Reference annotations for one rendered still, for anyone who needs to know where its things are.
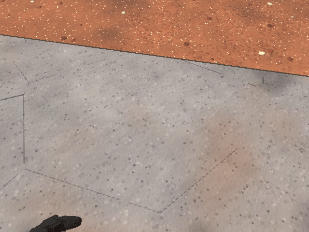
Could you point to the left robot hand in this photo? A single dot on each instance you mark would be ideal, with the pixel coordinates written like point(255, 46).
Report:
point(58, 224)

